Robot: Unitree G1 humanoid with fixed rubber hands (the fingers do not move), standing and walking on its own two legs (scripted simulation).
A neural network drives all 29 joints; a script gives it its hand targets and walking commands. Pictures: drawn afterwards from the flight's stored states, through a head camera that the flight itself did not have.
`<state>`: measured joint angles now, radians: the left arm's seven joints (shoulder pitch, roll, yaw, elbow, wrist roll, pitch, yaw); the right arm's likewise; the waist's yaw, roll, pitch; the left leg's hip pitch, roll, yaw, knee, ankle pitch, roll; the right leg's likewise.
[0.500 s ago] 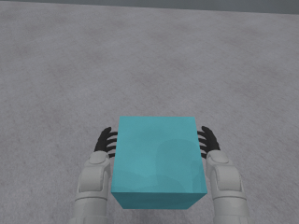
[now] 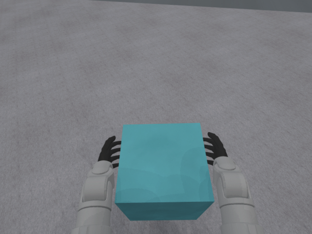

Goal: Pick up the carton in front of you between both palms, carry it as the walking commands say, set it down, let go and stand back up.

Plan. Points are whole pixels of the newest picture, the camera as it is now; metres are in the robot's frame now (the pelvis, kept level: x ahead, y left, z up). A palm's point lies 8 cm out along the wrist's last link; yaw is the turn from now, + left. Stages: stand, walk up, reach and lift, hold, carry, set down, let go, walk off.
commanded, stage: hold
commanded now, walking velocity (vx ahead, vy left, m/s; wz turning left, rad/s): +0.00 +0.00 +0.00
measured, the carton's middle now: (162, 175) +0.28 +0.01 -0.05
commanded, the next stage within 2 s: set down in 0.44 s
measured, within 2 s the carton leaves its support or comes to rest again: neither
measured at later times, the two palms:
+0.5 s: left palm (125, 162) +0.27 +0.10 +0.04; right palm (241, 155) +0.29 -0.20 +0.03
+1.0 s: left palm (134, 162) +0.34 +0.10 -0.09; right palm (225, 169) +0.32 -0.20 -0.11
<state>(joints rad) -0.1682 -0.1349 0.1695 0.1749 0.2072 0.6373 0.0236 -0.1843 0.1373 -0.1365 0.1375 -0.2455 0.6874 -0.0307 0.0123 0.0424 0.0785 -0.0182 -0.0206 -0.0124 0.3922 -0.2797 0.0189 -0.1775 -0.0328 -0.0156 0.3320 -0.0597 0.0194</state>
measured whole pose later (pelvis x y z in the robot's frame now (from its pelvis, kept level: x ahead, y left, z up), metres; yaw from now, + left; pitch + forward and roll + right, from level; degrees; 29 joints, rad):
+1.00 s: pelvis -0.03 -0.04 -0.05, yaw +1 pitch +13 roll +1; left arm -0.60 -0.13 0.46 0.67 0.37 0.19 -0.02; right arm -0.54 0.17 -0.46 0.54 -0.36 0.24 -0.01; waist -0.05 0.07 0.11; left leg -0.66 -0.04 -0.09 0.85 -0.42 -0.03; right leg -0.81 0.02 0.01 0.76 -0.18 -0.02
